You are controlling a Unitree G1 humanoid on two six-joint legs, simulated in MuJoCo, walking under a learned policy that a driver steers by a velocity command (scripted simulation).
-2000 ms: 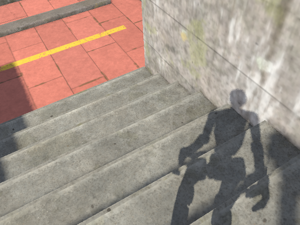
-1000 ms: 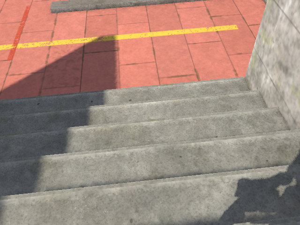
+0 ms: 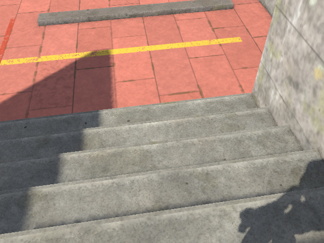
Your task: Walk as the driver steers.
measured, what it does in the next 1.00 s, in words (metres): goes down: right foot, then left foot 0.14 m lower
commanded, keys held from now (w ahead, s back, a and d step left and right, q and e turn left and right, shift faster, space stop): no key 0.72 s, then e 0.28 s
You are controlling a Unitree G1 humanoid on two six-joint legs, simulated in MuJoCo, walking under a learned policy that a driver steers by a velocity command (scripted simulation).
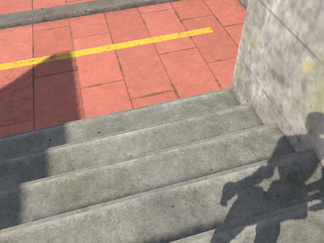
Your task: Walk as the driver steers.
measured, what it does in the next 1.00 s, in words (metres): goes down: right foot, then left foot 0.14 m lower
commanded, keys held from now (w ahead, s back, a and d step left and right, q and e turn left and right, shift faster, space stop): e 0.24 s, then w+e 0.06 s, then w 0.70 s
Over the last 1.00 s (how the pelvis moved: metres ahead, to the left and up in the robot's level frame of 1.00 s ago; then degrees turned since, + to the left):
0.26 0.00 -0.12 -7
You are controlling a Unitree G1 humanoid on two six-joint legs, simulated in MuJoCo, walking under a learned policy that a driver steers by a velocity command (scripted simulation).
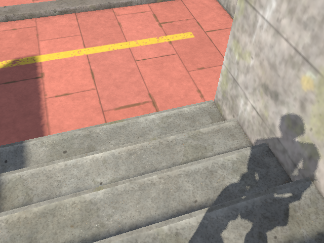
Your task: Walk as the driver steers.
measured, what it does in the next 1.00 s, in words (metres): goes down: right foot, then left foot 0.14 m lower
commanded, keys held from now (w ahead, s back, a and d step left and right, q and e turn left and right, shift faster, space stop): w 1.00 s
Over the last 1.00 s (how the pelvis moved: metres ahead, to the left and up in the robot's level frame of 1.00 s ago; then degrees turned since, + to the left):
0.29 -0.05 -0.15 -14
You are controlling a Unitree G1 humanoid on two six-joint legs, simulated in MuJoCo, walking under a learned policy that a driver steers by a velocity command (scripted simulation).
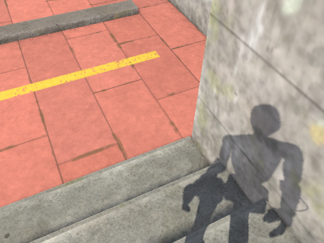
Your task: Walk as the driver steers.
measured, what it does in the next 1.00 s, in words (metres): goes down, turning left: right foot 0.14 m lower, then left foot 0.14 m lower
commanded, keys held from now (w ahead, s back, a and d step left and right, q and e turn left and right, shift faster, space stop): w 0.10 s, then w+q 0.66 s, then q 0.18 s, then no key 0.06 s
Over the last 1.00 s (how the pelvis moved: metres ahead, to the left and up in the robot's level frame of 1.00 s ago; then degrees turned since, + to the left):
0.52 0.01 -0.15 -1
